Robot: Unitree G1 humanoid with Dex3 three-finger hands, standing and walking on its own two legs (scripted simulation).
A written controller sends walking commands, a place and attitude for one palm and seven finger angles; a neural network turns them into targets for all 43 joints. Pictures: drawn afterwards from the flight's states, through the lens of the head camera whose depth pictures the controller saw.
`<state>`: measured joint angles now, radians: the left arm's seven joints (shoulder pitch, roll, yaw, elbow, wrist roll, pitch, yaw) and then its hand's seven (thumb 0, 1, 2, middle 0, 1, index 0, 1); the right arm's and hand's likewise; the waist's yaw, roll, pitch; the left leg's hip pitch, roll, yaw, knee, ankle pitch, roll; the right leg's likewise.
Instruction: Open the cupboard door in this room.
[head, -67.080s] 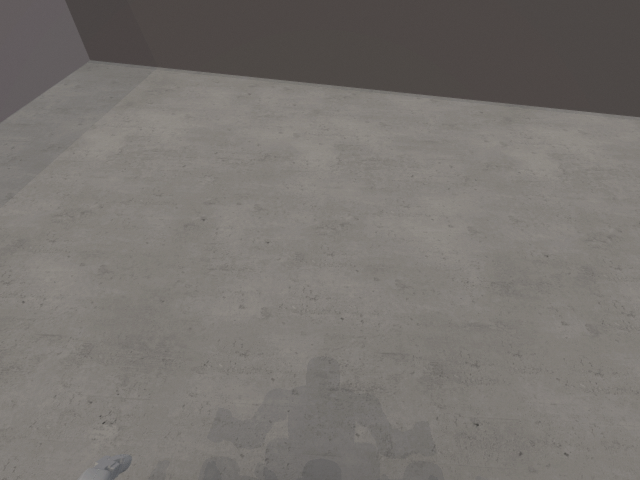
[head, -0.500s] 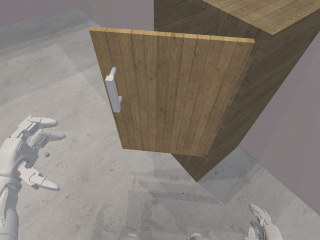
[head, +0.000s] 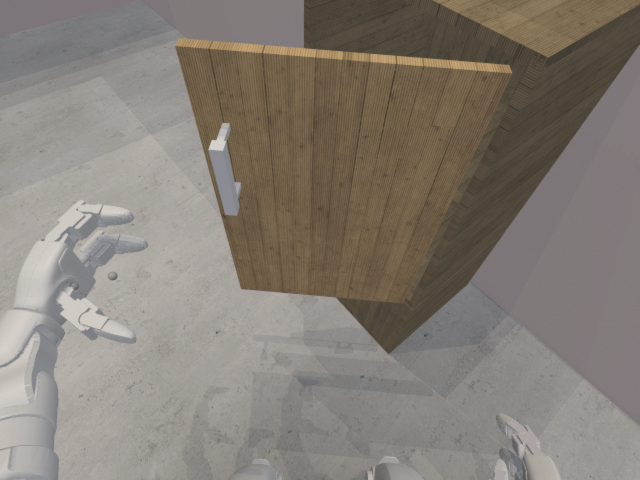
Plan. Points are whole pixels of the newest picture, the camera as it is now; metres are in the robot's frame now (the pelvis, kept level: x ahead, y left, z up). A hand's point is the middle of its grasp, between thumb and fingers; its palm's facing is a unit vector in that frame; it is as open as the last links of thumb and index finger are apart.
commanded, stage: move the hooked fingers beside the handle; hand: left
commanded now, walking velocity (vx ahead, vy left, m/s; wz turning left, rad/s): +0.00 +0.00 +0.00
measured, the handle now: (228, 171) +0.52 +0.16 +0.06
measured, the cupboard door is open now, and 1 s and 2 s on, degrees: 46 46 46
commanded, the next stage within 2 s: none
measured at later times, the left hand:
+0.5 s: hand (147, 240) +0.38 +0.23 +0.07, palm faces -0.06 -1.00 -0.02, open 14.0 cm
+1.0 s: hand (169, 208) +0.44 +0.22 +0.06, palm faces -0.03 -1.00 -0.02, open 14.0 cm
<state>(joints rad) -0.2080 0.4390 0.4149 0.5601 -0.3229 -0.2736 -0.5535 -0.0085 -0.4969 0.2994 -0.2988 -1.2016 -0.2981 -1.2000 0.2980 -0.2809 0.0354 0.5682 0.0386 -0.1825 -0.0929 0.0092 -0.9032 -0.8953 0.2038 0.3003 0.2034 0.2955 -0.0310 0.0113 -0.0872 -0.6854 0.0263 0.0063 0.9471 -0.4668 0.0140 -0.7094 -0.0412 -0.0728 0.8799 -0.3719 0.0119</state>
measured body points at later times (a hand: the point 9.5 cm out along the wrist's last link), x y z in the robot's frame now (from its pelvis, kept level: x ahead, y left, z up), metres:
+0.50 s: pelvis +0.01 +0.00 +0.00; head +0.08 +0.01 +0.44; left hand +0.38 +0.29 +0.07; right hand +0.12 -0.26 -0.10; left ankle +0.00 +0.11 -0.69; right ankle +0.03 -0.13 -0.69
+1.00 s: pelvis +0.00 -0.01 -0.01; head +0.10 +0.00 +0.43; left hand +0.43 +0.28 +0.07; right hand +0.07 -0.28 -0.11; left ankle +0.00 +0.11 -0.69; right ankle +0.03 -0.13 -0.69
